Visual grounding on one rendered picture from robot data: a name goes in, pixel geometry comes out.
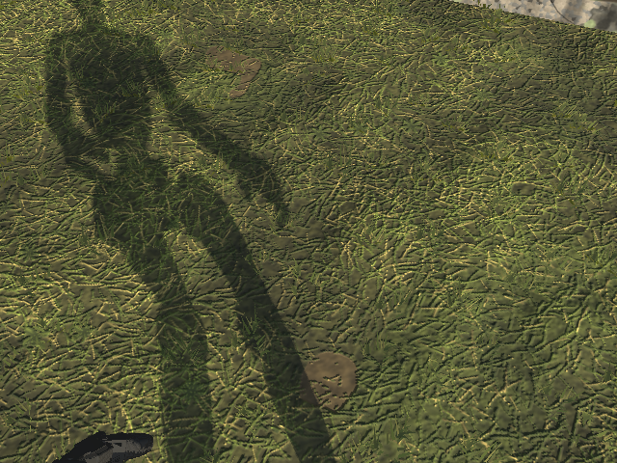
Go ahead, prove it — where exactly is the left robot hand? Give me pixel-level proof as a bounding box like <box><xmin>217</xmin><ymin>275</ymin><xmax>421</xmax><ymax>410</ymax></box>
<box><xmin>52</xmin><ymin>431</ymin><xmax>153</xmax><ymax>463</ymax></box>

